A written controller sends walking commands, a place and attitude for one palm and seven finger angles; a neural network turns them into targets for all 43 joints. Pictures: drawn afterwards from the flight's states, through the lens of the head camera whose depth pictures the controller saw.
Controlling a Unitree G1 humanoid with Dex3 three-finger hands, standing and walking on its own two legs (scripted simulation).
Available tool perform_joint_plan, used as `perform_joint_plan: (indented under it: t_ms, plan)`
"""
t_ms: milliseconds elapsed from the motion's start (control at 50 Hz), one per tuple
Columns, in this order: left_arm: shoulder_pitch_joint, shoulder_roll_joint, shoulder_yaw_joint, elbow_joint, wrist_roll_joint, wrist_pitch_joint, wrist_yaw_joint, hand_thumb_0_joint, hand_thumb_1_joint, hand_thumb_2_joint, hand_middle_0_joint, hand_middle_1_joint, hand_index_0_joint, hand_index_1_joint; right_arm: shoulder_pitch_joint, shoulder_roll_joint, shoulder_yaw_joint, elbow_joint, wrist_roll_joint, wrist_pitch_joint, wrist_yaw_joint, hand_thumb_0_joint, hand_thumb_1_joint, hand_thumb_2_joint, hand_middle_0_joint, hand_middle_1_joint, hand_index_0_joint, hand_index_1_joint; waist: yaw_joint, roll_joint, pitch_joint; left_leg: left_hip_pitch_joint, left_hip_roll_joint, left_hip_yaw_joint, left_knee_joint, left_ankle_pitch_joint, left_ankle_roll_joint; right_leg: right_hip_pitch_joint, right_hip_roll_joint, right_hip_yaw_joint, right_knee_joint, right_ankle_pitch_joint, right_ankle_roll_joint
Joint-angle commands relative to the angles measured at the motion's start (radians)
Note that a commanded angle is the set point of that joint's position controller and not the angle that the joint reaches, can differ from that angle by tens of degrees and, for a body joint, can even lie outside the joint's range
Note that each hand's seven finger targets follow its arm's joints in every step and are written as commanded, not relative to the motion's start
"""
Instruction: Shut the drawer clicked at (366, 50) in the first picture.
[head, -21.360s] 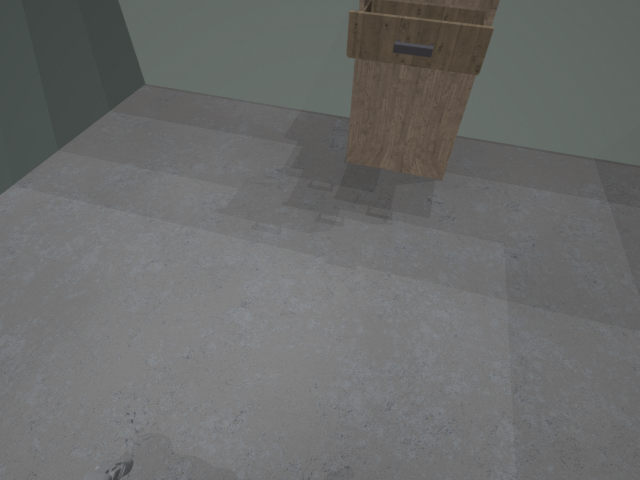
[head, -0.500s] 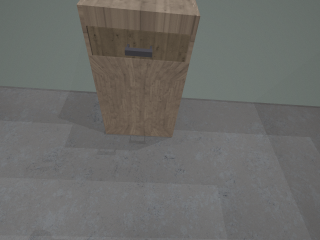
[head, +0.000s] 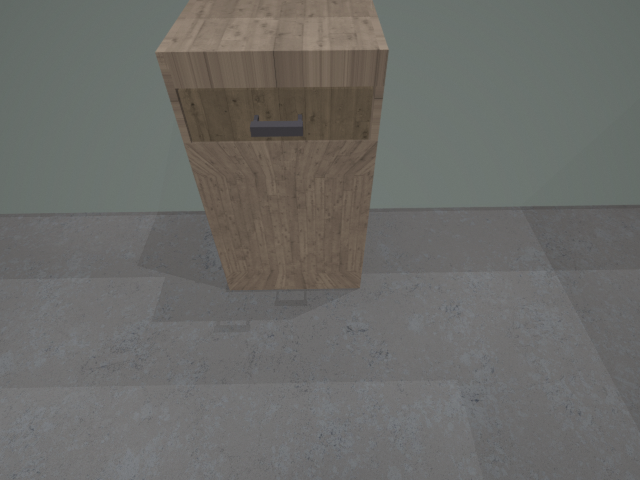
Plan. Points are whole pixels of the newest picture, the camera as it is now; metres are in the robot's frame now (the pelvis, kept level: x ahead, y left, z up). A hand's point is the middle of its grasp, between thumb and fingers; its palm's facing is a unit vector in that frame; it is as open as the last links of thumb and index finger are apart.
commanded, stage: let the arm hang, fingers relaxed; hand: left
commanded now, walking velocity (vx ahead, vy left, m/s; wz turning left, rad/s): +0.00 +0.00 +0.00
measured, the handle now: (277, 123) +0.88 +0.15 -0.03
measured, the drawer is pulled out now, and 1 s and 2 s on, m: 0.00 0.00 0.00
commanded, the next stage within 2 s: look to check the result in 0.24 s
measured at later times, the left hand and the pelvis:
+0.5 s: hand out of the picture +0.04 +0.18 -0.17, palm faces +0.00 -0.97 -0.24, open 7.4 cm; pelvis +0.02 -0.01 +0.00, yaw +0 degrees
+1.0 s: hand out of the picture +0.06 +0.18 -0.17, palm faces +0.00 -0.97 -0.25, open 7.4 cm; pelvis +0.03 -0.02 +0.00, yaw -1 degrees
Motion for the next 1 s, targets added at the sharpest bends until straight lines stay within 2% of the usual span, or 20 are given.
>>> perform_joint_plan:
  t_ms: [0,160,220,340,380,480,580,620,820,980]
  plan:
    - [0.027,0.142,0.031,-0.025,0.003,-0.018,0.010,0.000,0.900,0.900,-0.200,-0.300,-0.200,-0.300,0.036,-0.135,-0.022,-0.025,-0.003,-0.017,-0.015,0.000,-0.900,-0.900,0.200,0.300,0.200,0.300,0.000,-0.006,0.039,0.028,0.115,-0.127,-0.095,-0.035,0.023,-0.080,-0.098,0.097,-0.112,-0.031,-0.047]
    - [0.007,0.138,0.033,-0.028,0.003,-0.022,0.011,0.000,0.900,0.900,-0.200,-0.300,-0.200,-0.300,0.022,-0.133,-0.023,-0.020,-0.004,-0.018,-0.016,0.000,-0.900,-0.900,0.200,0.300,0.200,0.300,-0.001,-0.009,0.025,0.048,0.112,-0.110,-0.082,0.004,0.016,-0.068,-0.102,0.104,-0.126,-0.006,-0.045]
    - [0.004,0.142,0.036,-0.030,0.003,-0.026,0.011,0.000,0.900,0.900,-0.200,-0.300,-0.200,-0.300,0.024,-0.140,-0.024,-0.022,-0.002,-0.022,-0.018,0.000,-0.900,-0.900,0.200,0.300,0.200,0.300,-0.001,-0.004,-0.011,0.068,0.116,-0.111,-0.071,0.063,0.017,-0.041,-0.102,0.106,-0.117,0.057,-0.046]
    - [-0.005,0.146,0.035,-0.024,0.001,-0.028,0.012,0.000,0.900,0.900,-0.200,-0.300,-0.200,-0.300,0.016,-0.143,-0.022,-0.016,-0.002,-0.021,-0.020,0.000,-0.900,-0.900,0.200,0.300,0.200,0.300,-0.004,-0.018,-0.005,0.080,0.119,-0.100,-0.067,0.094,0.012,-0.031,-0.107,0.102,-0.123,0.109,-0.044]
    - [-0.004,0.146,0.033,-0.021,-0.001,-0.026,0.012,0.000,0.900,0.900,-0.200,-0.300,-0.200,-0.300,0.009,-0.144,-0.022,-0.014,-0.002,-0.020,-0.021,0.000,-0.900,-0.900,0.200,0.300,0.200,0.300,-0.003,-0.003,-0.003,0.085,0.118,-0.098,-0.069,0.082,0.010,-0.035,-0.106,0.105,-0.127,0.101,-0.043]
    - [-0.007,0.148,0.033,-0.018,0.000,-0.026,0.012,0.000,0.900,0.900,-0.200,-0.300,-0.200,-0.300,0.002,-0.153,-0.021,-0.014,-0.002,-0.017,-0.020,0.000,-0.900,-0.900,0.200,0.300,0.200,0.300,-0.005,-0.021,0.006,0.091,0.121,-0.096,-0.072,0.069,0.010,-0.039,-0.105,0.108,-0.138,0.090,-0.042]
    - [-0.011,0.158,0.034,-0.017,0.000,-0.030,0.013,0.000,0.900,0.900,-0.200,-0.300,-0.200,-0.300,-0.005,-0.157,-0.023,-0.013,-0.001,-0.018,-0.020,0.000,-0.900,-0.900,0.200,0.300,0.200,0.300,-0.006,-0.033,-0.012,0.105,0.122,-0.090,-0.068,0.094,0.009,-0.024,-0.108,0.110,-0.136,0.142,-0.039]
    - [-0.005,0.161,0.036,-0.018,0.001,-0.031,0.014,0.000,0.900,0.900,-0.200,-0.300,-0.200,-0.300,-0.008,-0.161,-0.024,-0.015,0.000,-0.019,-0.021,0.000,-0.900,-0.900,0.200,0.300,0.200,0.300,-0.004,-0.020,-0.018,0.110,0.121,-0.089,-0.064,0.109,0.009,-0.017,-0.108,0.111,-0.135,0.162,-0.037]
    - [-0.015,0.174,0.040,-0.021,0.001,-0.033,0.015,0.000,0.900,0.900,-0.200,-0.300,-0.200,-0.300,-0.026,-0.172,-0.024,-0.017,0.000,-0.019,-0.021,0.000,-0.900,-0.900,0.200,0.300,0.200,0.300,-0.004,-0.017,-0.010,0.114,0.123,-0.085,-0.068,0.120,0.006,-0.007,-0.110,0.113,-0.142,0.196,-0.033]
    - [-0.025,0.180,0.039,-0.019,0.000,-0.032,0.012,0.000,0.900,0.900,-0.200,-0.300,-0.200,-0.300,-0.036,-0.176,-0.021,-0.013,-0.001,-0.021,-0.020,0.000,-0.900,-0.900,0.200,0.300,0.200,0.300,-0.001,-0.019,-0.003,0.114,0.126,-0.088,-0.086,0.102,0.004,-0.007,-0.110,0.111,-0.152,0.160,-0.035]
